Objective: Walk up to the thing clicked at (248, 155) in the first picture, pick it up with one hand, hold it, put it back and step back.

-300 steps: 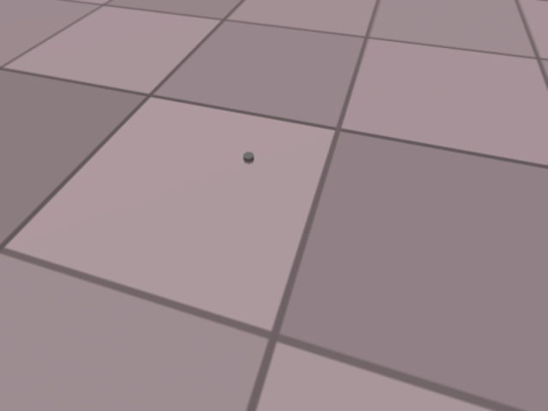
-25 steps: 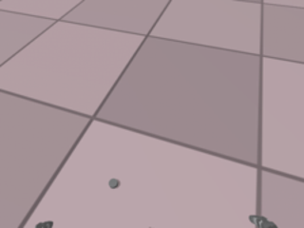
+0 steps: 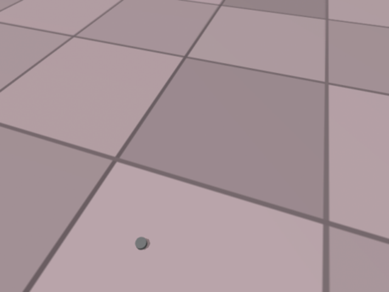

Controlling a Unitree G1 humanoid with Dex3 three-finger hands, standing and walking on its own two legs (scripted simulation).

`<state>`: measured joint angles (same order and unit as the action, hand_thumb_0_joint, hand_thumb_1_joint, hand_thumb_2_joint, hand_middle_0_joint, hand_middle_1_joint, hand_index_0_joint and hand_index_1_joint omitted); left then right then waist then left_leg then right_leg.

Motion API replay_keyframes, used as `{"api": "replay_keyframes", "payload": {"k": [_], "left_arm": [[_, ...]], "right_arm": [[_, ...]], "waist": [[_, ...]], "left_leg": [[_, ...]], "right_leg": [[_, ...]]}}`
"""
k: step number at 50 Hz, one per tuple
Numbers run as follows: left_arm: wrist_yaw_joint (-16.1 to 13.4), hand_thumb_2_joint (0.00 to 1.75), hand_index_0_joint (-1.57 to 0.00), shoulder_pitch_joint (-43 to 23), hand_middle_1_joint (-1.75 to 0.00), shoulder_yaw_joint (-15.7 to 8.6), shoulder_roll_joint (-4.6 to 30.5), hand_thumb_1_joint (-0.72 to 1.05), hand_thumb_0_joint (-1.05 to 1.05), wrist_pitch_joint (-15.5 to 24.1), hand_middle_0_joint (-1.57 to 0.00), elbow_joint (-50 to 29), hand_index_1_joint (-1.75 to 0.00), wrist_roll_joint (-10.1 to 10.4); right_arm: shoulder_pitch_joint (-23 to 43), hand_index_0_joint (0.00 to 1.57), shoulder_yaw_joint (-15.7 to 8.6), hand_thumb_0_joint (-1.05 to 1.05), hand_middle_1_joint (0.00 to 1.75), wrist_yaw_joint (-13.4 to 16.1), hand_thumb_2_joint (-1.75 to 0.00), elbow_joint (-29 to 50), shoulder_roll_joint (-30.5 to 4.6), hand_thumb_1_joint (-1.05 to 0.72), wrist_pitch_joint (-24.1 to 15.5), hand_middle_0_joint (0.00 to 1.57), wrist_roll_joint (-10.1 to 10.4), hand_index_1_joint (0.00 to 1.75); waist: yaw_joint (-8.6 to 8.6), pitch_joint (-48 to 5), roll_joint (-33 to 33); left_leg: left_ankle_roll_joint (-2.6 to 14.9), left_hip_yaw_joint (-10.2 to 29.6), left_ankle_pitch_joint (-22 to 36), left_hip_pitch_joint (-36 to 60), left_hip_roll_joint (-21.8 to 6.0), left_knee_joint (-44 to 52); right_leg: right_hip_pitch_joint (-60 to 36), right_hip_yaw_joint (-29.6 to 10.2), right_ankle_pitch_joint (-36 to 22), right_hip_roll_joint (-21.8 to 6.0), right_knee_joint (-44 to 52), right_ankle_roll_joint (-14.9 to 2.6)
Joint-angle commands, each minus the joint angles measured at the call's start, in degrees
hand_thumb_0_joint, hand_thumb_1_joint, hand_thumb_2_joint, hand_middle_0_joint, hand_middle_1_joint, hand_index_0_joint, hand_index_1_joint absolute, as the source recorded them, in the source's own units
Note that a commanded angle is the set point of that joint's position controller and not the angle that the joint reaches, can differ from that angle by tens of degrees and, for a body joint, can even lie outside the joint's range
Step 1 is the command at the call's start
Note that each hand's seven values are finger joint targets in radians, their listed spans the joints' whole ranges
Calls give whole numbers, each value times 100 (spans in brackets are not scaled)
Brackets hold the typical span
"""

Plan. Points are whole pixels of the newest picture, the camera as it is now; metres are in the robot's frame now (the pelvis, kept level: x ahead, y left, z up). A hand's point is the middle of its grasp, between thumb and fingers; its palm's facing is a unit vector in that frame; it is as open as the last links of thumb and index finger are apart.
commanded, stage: walk up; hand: left
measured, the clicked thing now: (141, 243) +0.45 +0.28 -0.76
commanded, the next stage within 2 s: stand in 0.48 s
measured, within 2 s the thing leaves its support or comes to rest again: neither
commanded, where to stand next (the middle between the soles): +0.07 +0.03 m, yaw -1 degrees
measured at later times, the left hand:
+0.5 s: hand out of the picture +0.11 +0.26 -0.15, palm faces +0.00 -0.93 -0.37, open 7.4 cm
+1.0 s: hand out of the picture +0.07 +0.24 -0.15, palm faces -0.02 -0.94 -0.34, open 7.4 cm
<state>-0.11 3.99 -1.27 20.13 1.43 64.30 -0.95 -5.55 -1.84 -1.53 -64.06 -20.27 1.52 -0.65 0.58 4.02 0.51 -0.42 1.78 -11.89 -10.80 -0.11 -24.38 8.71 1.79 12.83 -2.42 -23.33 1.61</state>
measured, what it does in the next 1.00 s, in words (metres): stands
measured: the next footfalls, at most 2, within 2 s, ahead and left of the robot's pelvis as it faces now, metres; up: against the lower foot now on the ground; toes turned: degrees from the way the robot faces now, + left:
none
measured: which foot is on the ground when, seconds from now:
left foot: down 0.00-1.00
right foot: down 0.00-1.00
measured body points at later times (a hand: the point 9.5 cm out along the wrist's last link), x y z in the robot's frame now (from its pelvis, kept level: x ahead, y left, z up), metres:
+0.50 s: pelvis +0.01 +0.00 +0.00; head +0.02 +0.00 +0.45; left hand +0.11 +0.31 -0.12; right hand +0.11 -0.30 -0.13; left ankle +0.02 +0.12 -0.74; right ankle +0.00 -0.14 -0.74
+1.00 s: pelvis +0.00 -0.02 +0.01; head +0.02 -0.02 +0.45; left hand +0.07 +0.28 -0.13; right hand +0.08 -0.32 -0.13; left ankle +0.02 +0.12 -0.74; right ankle +0.00 -0.14 -0.74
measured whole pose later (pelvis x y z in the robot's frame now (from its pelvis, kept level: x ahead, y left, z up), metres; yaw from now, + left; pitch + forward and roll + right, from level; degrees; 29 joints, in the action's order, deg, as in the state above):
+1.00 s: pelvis +0.00 -0.02 +0.01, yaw +0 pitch -2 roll +0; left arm 0.5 6.8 -0.3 19.5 0.8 65.8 -0.6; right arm -5.1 -0.3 -0.4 -65.7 -20.0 -0.2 -0.4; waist 0.3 3.0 0.7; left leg -1.8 2.4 -9.3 -7.6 -1.3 -18.7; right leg 5.9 2.5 10.9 -1.2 -18.6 0.5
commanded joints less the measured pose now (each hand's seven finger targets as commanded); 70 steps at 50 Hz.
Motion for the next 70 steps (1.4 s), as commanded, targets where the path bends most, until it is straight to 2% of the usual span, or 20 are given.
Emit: {"api": "replay_keyframes", "payload": {"k": [1, 4, 7, 14, 23, 24, 27, 29, 31, 34, 36, 41, 47, 50, 54, 58, 60, 65, 70], "left_arm": [[-96, 90, -20, -280, -30, -249, 1338, 90, 0, 139, -20, -342, -30, 6], [-108, 90, -20, -289, -30, -254, 1365, 90, 0, 142, -20, -355, -30, 17], [-110, 90, -20, -374, -30, -240, 1331, 90, 0, 126, -20, -413, -30, 35], [-111, 90, -20, -386, -30, -240, 1339, 90, 0, 108, -20, -402, -30, 21], [-101, 90, -20, -341, -30, -250, 1360, 90, 0, 103, -20, -455, -30, -6], [-71, 90, -20, -312, -30, -158, 1163, 90, 0, 46, -20, -309, -30, 65], [-41, 90, -20, -257, -30, -150, 1139, 90, 0, 36, -20, -318, -30, 61], [-38, 90, -20, -234, -30, -135, 1154, 90, 0, 51, -20, -298, -30, 56], [-34, 90, -20, -218, -30, -148, 1211, 90, 0, 55, -20, -264, -30, 51], [-16, 90, -20, -184, -30, -146, 1234, 90, 0, 31, -20, -208, -30, 38], [-9, 90, -20, -138, -30, -142, 1239, 90, 0, 36, -20, -182, -30, 32], [-19, 90, -20, -93, -30, -132, 1214, 90, 0, 69, -20, -185, -30, 27], [-25, 90, -20, -60, -30, -133, 1222, 90, 0, 76, -20, -202, -30, 38], [-21, 90, -20, -28, -30, -132, 1232, 90, 0, 63, -20, -202, -30, 42], [-28, 90, -20, 29, -30, -128, 1210, 90, 0, 66, -20, -195, -30, 47], [-31, 90, -20, -32, -30, -130, 1222, 90, 0, 61, -20, -200, -30, 52], [-32, 90, -20, -1, -30, -127, 1212, 90, 0, 62, -20, -208, -30, 50], [-25, 90, -20, -71, -30, -145, 1268, 90, 0, 41, -20, -221, -30, 50], [-9, 90, -20, -79, -30, -145, 1243, 90, 0, 53, -20, -234, -30, 66]], "right_arm": [[371, 20, -221, 0, 30, 65, -90, 468, -1230, -90, -187, 20, 11, 30], [302, 20, -236, 0, 30, 76, -90, 479, -1243, -90, -181, 20, 18, 30], [237, 20, -244, 0, 30, 90, -90, 459, -1271, -90, -171, 20, 22, 30], [323, 20, -247, 0, 30, 79, -90, 526, -1251, -90, -146, 20, 20, 30], [380, 20, -241, 0, 30, 73, -90, 573, -1237, -90, -146, 20, 2, 30], [405, 20, -124, 0, 30, 104, -90, 492, -1069, -90, -228, 20, 20, 30], [453, 20, -151, 0, 30, 144, -90, 422, -1276, -90, -326, 20, 3, 30], [439, 20, -132, 0, 30, 153, -90, 376, -1259, -90, -340, 20, 16, 30], [437, 20, -115, 0, 30, 164, -90, 364, -1218, -90, -339, 20, 18, 30], [448, 20, -101, 0, 30, 162, -90, 314, -1218, -90, -336, 20, 16, 30], [467, 20, -93, 0, 30, 156, -90, 293, -1171, -90, -335, 20, 10, 30], [427, 20, -91, 0, 30, 154, -90, 268, -1177, -90, -343, 20, 13, 30], [321, 20, -67, 0, 30, 166, -90, 216, -1192, -90, -338, 20, 14, 30], [322, 20, -52, 0, 30, 169, -90, 203, -1183, -90, -335, 20, 8, 30], [302, 20, -48, 0, 30, 180, -90, 198, -1189, -90, -336, 20, 16, 30], [242, 20, -28, 0, 30, 182, -90, 183, -1204, -90, -320, 20, 19, 30], [291, 20, -24, 0, 30, 183, -90, 200, -1196, -90, -319, 20, 20, 30], [223, 20, -11, 0, 30, 175, -90, 177, -1189, -90, -315, 20, 11, 30], [199, 20, -5, 0, 30, 184, -90, 182, -1212, -90, -337, 20, 5, 30]], "waist": [[-74, -696, 125], [-52, -813, 32], [-26, -842, -4], [-49, -646, -76], [-64, -683, -13], [-33, -710, -239], [-68, -733, 54], [-57, -756, 73], [-33, -723, 101], [-35, -553, 167], [-52, -501, 52], [-36, -617, -46], [-20, -644, -53], [-30, -591, -15], [-56, -686, -72], [-27, -578, -60], [-52, -554, -48], [-40, -422, -50], [-57, -572, -9]], "left_leg": [[240, 547, 837, -25, -558, 431], [238, 460, 1233, 159, -534, 291], [244, 467, 1320, 168, -552, 312], [243, 500, 1283, 123, -533, 373], [263, 508, 1114, 138, -531, 401], [204, 656, 1160, 299, -701, 716], [164, 629, 1511, 433, -723, 700], [139, 571, 1665, 497, -720, 702], [117, 525, 1487, 447, -689, 748], [84, 565, 651, 235, -665, 996], [88, 556, 556, 249, -661, 1000], [94, 508, 847, 368, -658, 859], [83, 483, 938, 411, -682, 801], [74, 474, 822, 370, -680, 831], [71, 466, 1311, 502, -722, 754], [64, 439, 1019, 359, -688, 791], [74, 442, 1080, 431, -708, 758], [49, 457, 685, 290, -688, 863], [39, 425, 1101, 362, -710, 833]], "right_leg": [[-389, -425, -757, -505, 343, -325], [-405, -436, -1050, -567, 309, -341], [-450, -400, -1140, -572, 242, -329], [-389, -355, -1019, -554, 298, -301], [-418, -342, -854, -560, 361, -302], [-303, -330, -731, -528, 466, -241], [-439, -359, -946, -540, 519, -212], [-485, -382, -1130, -575, 554, -206], [-494, -391, -1045, -560, 628, -201], [-428, -396, -465, -532, 712, -220], [-347, -410, -375, -535, 771, -232], [-348, -443, -581, -560, 813, -218], [-377, -483, -792, -589, 805, -230], [-343, -490, -661, -561, 832, -230], [-415, -457, -1156, -570, 743, -243], [-400, -480, -931, -571, 802, -226], [-353, -479, -971, -573, 814, -228], [-279, -485, -480, -525, 869, -236], [-442, -505, -952, -550, 798, -260]]}}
